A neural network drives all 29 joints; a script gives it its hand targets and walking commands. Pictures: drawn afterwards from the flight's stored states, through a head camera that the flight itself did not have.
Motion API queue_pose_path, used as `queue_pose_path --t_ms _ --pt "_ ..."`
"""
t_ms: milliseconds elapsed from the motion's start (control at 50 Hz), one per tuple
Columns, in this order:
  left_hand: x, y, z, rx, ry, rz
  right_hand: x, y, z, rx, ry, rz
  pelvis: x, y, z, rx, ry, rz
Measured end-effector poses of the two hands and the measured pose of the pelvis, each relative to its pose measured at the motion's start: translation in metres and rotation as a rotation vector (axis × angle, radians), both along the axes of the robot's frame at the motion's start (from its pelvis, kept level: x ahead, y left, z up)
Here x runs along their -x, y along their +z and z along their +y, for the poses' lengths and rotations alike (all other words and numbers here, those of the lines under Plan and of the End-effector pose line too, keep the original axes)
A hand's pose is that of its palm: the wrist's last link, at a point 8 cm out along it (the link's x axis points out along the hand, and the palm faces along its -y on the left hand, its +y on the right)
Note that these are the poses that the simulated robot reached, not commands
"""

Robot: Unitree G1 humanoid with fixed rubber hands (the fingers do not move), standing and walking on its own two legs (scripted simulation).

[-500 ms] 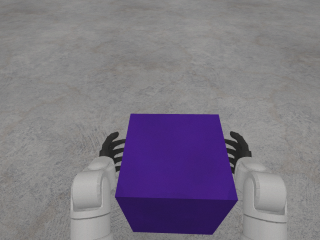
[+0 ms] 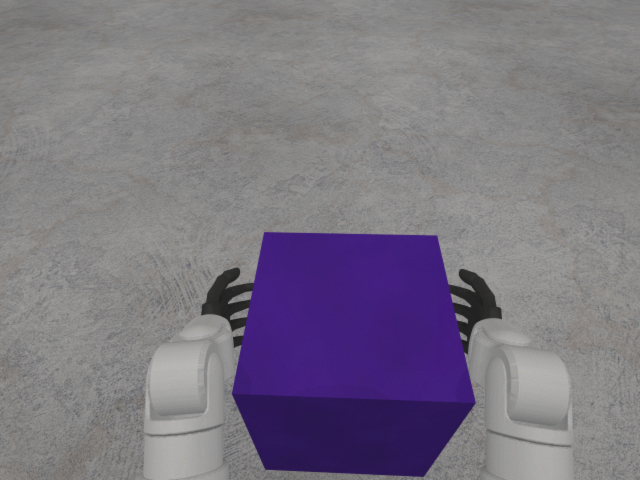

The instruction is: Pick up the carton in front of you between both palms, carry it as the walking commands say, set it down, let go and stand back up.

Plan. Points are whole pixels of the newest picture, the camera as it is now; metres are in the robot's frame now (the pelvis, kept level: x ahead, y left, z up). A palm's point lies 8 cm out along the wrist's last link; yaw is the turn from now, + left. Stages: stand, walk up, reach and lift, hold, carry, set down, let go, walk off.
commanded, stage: carry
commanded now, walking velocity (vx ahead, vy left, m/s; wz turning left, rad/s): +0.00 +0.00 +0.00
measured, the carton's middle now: (346, 358) +0.27 +0.00 +0.02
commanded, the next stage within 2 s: hold in 0.94 s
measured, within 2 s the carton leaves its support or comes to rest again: neither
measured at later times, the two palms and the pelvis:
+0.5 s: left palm (223, 364) +0.24 +0.14 +0.06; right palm (484, 368) +0.24 -0.16 +0.06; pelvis -0.03 +0.00 +0.00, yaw +0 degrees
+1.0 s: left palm (230, 365) +0.24 +0.14 +0.05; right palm (488, 370) +0.24 -0.16 +0.05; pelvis -0.05 -0.01 +0.01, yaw -1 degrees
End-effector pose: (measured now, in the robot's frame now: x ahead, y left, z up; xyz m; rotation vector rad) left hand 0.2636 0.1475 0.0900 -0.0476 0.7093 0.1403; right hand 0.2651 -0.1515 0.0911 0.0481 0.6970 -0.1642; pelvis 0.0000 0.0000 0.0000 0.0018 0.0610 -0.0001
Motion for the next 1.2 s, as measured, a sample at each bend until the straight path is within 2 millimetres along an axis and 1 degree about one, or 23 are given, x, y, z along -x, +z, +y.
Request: queue_pose_path --t_ms 220,400,520,660,780,860,940,1040,1200 --pt "0.016 -0.014 -0.002 -0.018 -0.011 0.020 0.016 -0.014 -0.002 0.015 0.014 0.020 0.015 0.003 -0.002 0.000 -0.003 -0.018" --pt "0.024 -0.026 -0.003 -0.040 -0.028 0.006 0.024 -0.026 -0.004 0.039 0.030 0.007 0.028 0.004 -0.003 0.000 -0.004 -0.022" --pt "0.023 -0.037 -0.005 -0.060 -0.043 -0.001 0.024 -0.037 -0.006 0.058 0.044 0.001 0.036 0.004 -0.005 0.001 -0.005 -0.024" --pt "0.016 -0.047 -0.007 -0.068 -0.053 -0.023 0.017 -0.048 -0.008 0.066 0.048 -0.021 0.044 0.004 -0.006 0.001 -0.007 -0.022" --pt "0.011 -0.046 -0.009 -0.068 -0.053 -0.060 0.013 -0.046 -0.010 0.065 0.042 -0.058 0.047 0.004 -0.008 0.001 -0.007 -0.019" --pt "0.012 -0.042 -0.010 -0.066 -0.052 -0.073 0.014 -0.042 -0.011 0.062 0.041 -0.071 0.047 0.004 -0.008 0.001 -0.007 -0.017" --pt "0.015 -0.042 -0.011 -0.067 -0.052 -0.060 0.016 -0.042 -0.012 0.062 0.043 -0.058 0.045 0.003 -0.009 0.001 -0.007 -0.018" --pt "0.025 -0.043 -0.013 -0.079 -0.066 -0.039 0.027 -0.043 -0.014 0.072 0.049 -0.036 0.048 0.010 -0.010 -0.001 -0.025 -0.112" --pt "0.031 -0.037 -0.019 -0.077 -0.095 -0.048 0.042 -0.037 -0.020 0.073 0.018 -0.043 0.059 0.012 -0.008 0.000 -0.035 -0.178"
